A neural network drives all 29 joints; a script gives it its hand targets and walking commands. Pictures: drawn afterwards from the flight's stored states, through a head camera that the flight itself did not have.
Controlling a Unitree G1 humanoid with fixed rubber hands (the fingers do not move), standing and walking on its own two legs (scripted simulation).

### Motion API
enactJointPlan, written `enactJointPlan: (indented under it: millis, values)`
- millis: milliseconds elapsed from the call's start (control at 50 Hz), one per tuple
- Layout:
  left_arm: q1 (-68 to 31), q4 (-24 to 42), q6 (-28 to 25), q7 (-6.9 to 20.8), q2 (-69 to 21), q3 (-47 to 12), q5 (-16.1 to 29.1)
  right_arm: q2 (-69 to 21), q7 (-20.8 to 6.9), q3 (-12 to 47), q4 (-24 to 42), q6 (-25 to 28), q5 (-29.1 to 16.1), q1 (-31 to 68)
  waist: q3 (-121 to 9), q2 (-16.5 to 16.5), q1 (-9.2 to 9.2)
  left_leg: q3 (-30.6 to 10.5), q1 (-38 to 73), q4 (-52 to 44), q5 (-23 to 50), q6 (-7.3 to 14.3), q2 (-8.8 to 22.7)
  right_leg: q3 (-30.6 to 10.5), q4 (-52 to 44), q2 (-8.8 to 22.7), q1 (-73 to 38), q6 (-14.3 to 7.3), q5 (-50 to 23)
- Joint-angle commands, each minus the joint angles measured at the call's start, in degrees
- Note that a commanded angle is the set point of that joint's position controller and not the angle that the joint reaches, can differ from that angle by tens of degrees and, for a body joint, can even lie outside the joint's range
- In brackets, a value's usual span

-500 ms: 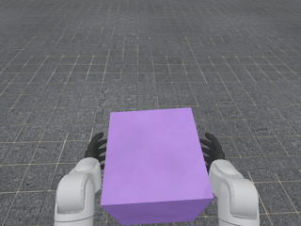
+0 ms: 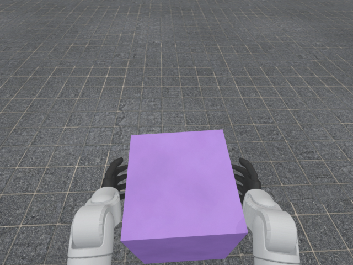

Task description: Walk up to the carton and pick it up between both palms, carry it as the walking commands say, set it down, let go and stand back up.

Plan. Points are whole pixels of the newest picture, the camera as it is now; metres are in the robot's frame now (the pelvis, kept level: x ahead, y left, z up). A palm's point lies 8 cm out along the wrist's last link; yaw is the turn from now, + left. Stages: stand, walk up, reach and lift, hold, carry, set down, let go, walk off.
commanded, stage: carry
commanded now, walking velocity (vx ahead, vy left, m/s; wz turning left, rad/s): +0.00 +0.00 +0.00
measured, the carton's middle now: (180, 201) +0.28 +0.00 +0.01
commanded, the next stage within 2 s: hold in 1.42 s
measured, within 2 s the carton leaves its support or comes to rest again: neither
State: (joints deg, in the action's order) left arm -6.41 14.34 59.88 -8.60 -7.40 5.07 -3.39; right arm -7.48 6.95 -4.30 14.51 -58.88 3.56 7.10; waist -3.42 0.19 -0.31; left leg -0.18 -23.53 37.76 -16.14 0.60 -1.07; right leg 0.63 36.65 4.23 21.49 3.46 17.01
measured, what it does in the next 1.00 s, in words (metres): stands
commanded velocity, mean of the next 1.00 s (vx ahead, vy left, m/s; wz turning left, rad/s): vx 0.00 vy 0.00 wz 0.00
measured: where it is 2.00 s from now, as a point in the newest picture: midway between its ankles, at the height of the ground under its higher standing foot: outside the picture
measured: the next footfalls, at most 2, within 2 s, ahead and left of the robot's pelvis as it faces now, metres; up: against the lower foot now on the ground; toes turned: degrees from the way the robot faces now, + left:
none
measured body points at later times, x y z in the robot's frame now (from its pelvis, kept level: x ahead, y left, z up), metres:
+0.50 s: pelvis -0.01 +0.00 +0.00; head -0.02 +0.01 +0.45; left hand +0.27 +0.15 +0.04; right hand +0.28 -0.14 +0.05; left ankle +0.04 +0.11 -0.72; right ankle +0.02 -0.16 -0.72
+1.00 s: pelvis -0.01 +0.00 +0.00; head -0.02 +0.00 +0.45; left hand +0.28 +0.15 +0.04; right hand +0.28 -0.15 +0.05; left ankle +0.04 +0.11 -0.72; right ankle +0.02 -0.16 -0.72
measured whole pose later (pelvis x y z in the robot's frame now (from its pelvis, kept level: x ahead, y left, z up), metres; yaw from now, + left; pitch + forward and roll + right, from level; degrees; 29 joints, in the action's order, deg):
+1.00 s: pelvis -0.01 +0.00 +0.00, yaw +0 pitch +1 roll +0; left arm -6.9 2.4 49.1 -7.5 -7.4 5.2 -4.8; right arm -7.5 6.1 -6.7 4.0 -48.9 3.6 7.1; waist -3.2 0.2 -0.3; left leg -0.2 -23.4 37.7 -15.5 0.7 -1.0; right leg 0.6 36.6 4.1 21.4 3.5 16.4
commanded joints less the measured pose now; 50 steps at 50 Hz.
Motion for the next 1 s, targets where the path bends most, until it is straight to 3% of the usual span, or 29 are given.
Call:
enactJointPlan:
  millis: [0, 40, 60, 80, 100, 120, 200, 220, 240, 300, 360, 400, 440, 500, 520, 540, 560, 580, 660, 680, 720, 740, 780, 800, 820, 860, 900, 940, 980]
  values:
    - [-23.4, 5.4, -2.3, 9.3, -46.8, -33.1, 14.0, -45.3, -6.0, 29.1, 4.5, 1.8, -9.9, 19.5, -16.5, 0.6, 0.0, -4.3, 10.5, -8.6, 15.0, 1.0, 7.7, -2.4, -8.9, 3.0, -5.8, -2.9, -11.7]
    - [-23.8, 0.1, -4.0, 9.7, -43.0, -29.5, 11.6, -42.7, -6.3, 25.8, -2.6, 3.2, -7.0, 19.0, -17.7, 3.3, 0.1, -4.4, 10.9, -7.6, 13.5, 1.1, 7.5, -2.5, -9.3, 3.0, -6.9, -3.0, -12.9]
    - [-24.0, 3.1, -3.8, 9.5, -43.5, -31.0, 12.1, -43.3, -6.3, 27.7, 0.8, 3.1, -8.1, 19.8, -15.1, 2.1, 0.09, -4.2, 9.5, -8.9, 14.7, 1.0, 7.3, -2.3, -8.8, 3.4, -6.6, -2.8, -13.0]
    - [-27.1, -0.2, -4.9, 9.8, -41.3, -29.0, 10.9, -41.5, -6.6, 24.5, -4.8, 3.9, -5.9, 19.9, -14.3, 0.9, 0.21, -4.4, 8.8, -9.3, 13.2, 0.8, 7.7, -2.1, -9.3, 3.1, -6.0, -3.0, -10.5]
    - [-26.2, 2.0, -5.0, 9.7, -44.6, -31.8, 12.2, -43.2, -6.7, 26.6, -0.2, 4.3, -7.6, 21.1, -15.3, -0.7, 0.07, -4.4, 10.7, -9.6, 13.9, 1.0, 7.7, -2.2, -8.6, 3.0, -4.8, -2.8, -9.9]
    - [-25.6, -1.8, -6.0, 10.2, -42.7, -29.8, 11.0, -41.3, -6.8, 24.7, -3.2, 5.4, -6.1, 21.3, -15.8, -0.3, -0.07, -6.0, 10.5, -10.6, 13.4, 1.5, 8.4, -1.3, -8.4, 2.2, -4.8, -2.8, -7.6]
    - [-28.3, 3.3, -7.4, 10.5, -44.5, -32.2, 12.8, -43.8, -7.3, 27.7, 1.4, 6.7, -8.3, 23.8, -14.0, -0.5, 0.0, -5.5, 8.3, -10.8, 9.7, 1.4, 8.0, -2.1, -9.0, 2.3, -4.9, -3.1, -6.8]
    - [-25.2, -1.1, -7.8, 10.6, -43.1, -29.9, 11.2, -42.5, -7.5, 26.1, -2.0, 7.1, -7.2, 22.3, -16.4, 1.2, -0.08, -5.2, 9.9, -10.5, 10.6, 1.4, 8.2, -1.4, -8.9, 2.3, -6.1, -2.9, -8.1]
    - [-26.2, 1.3, -7.9, 10.5, -44.1, -31.0, 12.4, -43.3, -7.3, 26.8, -0.2, 7.2, -7.6, 22.3, -16.3, 1.7, 0.04, -4.3, 9.3, -9.4, 12.0, 1.3, 7.6, -2.2, -9.0, 2.7, -6.0, -3.3, -9.5]
    - [-24.6, -5.2, -8.3, 10.1, -40.0, -28.1, 9.3, -39.5, -7.2, 23.4, -7.5, 7.5, -5.1, 20.7, -15.2, -1.4, 0.07, -4.1, 10.0, -9.5, 10.3, 1.1, 7.6, -2.4, -9.0, 2.8, -4.4, -3.3, -8.7]
    - [-28.0, -2.0, -9.2, 10.8, -41.8, -29.4, 10.9, -41.2, -7.7, 25.5, -3.1, 8.6, -6.5, 25.4, -13.6, 1.2, 0.07, -5.5, 8.4, -11.4, 7.9, 1.8, 8.7, -1.5, -9.3, 2.2, -4.9, -2.9, -5.6]
    - [-26.1, -5.5, -9.9, 10.7, -39.6, -28.0, 9.4, -39.5, -7.8, 23.4, -8.2, 9.0, -4.9, 22.1, -12.9, 0.2, 0.09, -4.6, 7.7, -11.2, 5.1, 1.4, 7.9, -2.2, -9.8, 2.4, -4.2, -3.1, -6.1]
    - [-28.8, -1.6, -10.8, 10.7, -40.7, -29.2, 11.0, -40.6, -7.7, 25.0, -3.8, 10.0, -6.4, 24.6, -13.7, 1.0, 0.19, -5.0, 7.4, -10.3, 7.9, 1.4, 7.6, -2.3, -9.5, 2.7, -5.4, -3.5, -7.8]
    - [-24.8, -4.9, -11.3, 10.3, -39.4, -27.6, 9.9, -38.8, -7.3, 23.7, -5.3, 10.6, -5.8, 23.1, -14.4, 0.7, 0.13, -4.2, 9.4, -9.8, 10.1, 1.5, 7.9, -2.0, -9.0, 2.7, -4.9, -3.2, -9.5]
    - [-26.1, -0.7, -11.4, 10.0, -40.0, -28.8, 10.8, -39.9, -7.3, 25.3, -1.5, 10.6, -7.6, 24.9, -14.2, -0.5, 0.05, -4.3, 9.1, -9.8, 8.5, 1.7, 7.8, -2.1, -9.4, 2.7, -4.7, -3.4, -8.4]
    - [-26.0, -2.2, -11.2, 10.2, -39.0, -28.8, 10.0, -39.7, -7.5, 24.4, -5.1, 10.3, -6.2, 22.4, -15.1, -0.3, 0.1, -4.6, 9.4, -10.4, 8.9, 1.4, 8.1, -1.1, -8.7, 2.6, -5.3, -3.5, -7.6]
    - [-24.4, -9.7, -11.4, 10.3, -37.6, -25.5, 7.8, -37.5, -7.4, 21.2, -11.6, 10.6, -3.7, 21.2, -14.6, 2.2, 0.24, -4.1, 8.4, -10.0, 7.5, 1.3, 7.7, -1.8, -9.6, 2.5, -5.3, -3.7, -7.3]
    - [-26.7, -5.2, -12.2, 10.5, -39.2, -27.8, 9.7, -38.2, -7.6, 23.1, -6.2, 11.5, -5.4, 23.9, -13.8, 0.9, 0.09, -4.3, 7.9, -10.4, 6.3, 1.3, 7.6, -2.0, -9.6, 2.4, -4.3, -3.6, -5.5]
    - [-25.1, -7.5, -13.3, 10.1, -37.6, -26.9, 8.1, -36.7, -7.7, 22.2, -8.2, 12.6, -4.9, 23.0, -12.4, -1.1, 0.0, -5.5, 7.2, -12.5, 4.0, 1.4, 8.4, -0.8, -9.1, 1.7, -3.6, -3.6, -4.4]
    - [-29.5, -0.5, -13.7, 9.9, -38.4, -28.7, 10.7, -39.2, -7.6, 24.3, -4.1, 12.3, -6.9, 24.6, -12.5, 1.0, 0.07, -6.0, 6.2, -13.0, 3.4, 1.7, 8.7, -0.7, -8.8, 1.4, -4.7, -3.9, -3.5]
    - [-26.6, -3.4, -13.0, 9.8, -37.2, -27.8, 9.4, -37.6, -7.4, 23.0, -6.1, 12.1, -5.7, 22.8, -12.7, 0.0, 0.13, -5.1, 6.7, -12.9, 2.9, 1.2, 8.0, -1.1, -8.9, 1.7, -4.1, -3.7, -4.2]
    - [-24.6, -11.6, -13.6, 10.1, -34.4, -24.1, 6.5, -34.3, -7.7, 18.8, -14.1, 12.7, -2.5, 20.7, -13.1, -1.9, 0.05, -5.5, 7.7, -13.4, 1.7, 1.5, 8.4, -1.0, -9.0, 1.3, -3.3, -4.0, -3.4]
    - [-26.5, -8.6, -14.5, 10.1, -35.8, -25.3, 7.8, -35.6, -7.6, 20.6, -10.3, 13.6, -3.9, 23.9, -12.1, -0.2, 0.14, -4.8, 6.6, -12.8, 3.1, 1.3, 8.2, -1.0, -9.2, 1.7, -3.3, -3.8, -4.2]
    - [-29.7, -1.8, -14.4, 9.6, -38.1, -28.1, 10.7, -37.5, -7.1, 23.2, -3.3, 13.6, -6.6, 27.2, -11.4, -1.4, 0.19, -4.6, 7.4, -12.1, 4.5, 1.4, 8.0, -1.6, -9.3, 1.7, -2.4, -3.7, -5.6]
    - [-25.2, -6.0, -13.9, 9.8, -37.7, -27.3, 9.5, -36.3, -7.3, 22.7, -4.2, 13.5, -6.1, 25.1, -13.2, -0.7, 0.08, -5.2, 8.1, -12.7, 6.0, 1.6, 8.6, -0.8, -8.5, 1.3, -3.8, -3.7, -5.4]
    - [-27.0, 2.0, -13.2, 9.4, -39.9, -30.4, 12.3, -39.9, -7.0, 25.3, 0.3, 12.5, -8.4, 23.8, -15.4, -0.9, -0.09, -5.0, 9.3, -11.6, 6.9, 1.5, 8.5, -1.4, -8.3, 1.7, -4.6, -3.7, -7.6]
    - [-25.5, -3.1, -12.6, 9.4, -37.9, -28.0, 9.7, -38.2, -7.0, 23.0, -5.5, 11.6, -5.9, 21.4, -13.8, -0.1, 0.1, -5.2, 8.0, -11.8, 7.2, 1.4, 8.6, -0.6, -8.1, 1.4, -4.3, -3.4, -6.7]
    - [-27.4, 4.6, -12.1, 9.0, -40.0, -30.4, 12.9, -40.8, -6.5, 27.0, 3.0, 11.2, -9.8, 25.6, -14.8, 0.6, 0.11, -4.3, 9.4, -9.7, 10.1, 1.2, 7.8, -1.9, -8.5, 2.2, -4.8, -3.7, -9.6]
    - [-25.6, -1.1, -10.8, 9.1, -38.8, -28.9, 10.4, -39.4, -7.0, 23.6, -4.1, 9.9, -6.9, 21.6, -14.3, -2.3, 0.01, -5.3, 9.4, -12.0, 8.1, 1.5, 8.4, -0.9, -7.7, 1.4, -3.7, -3.2, -7.0]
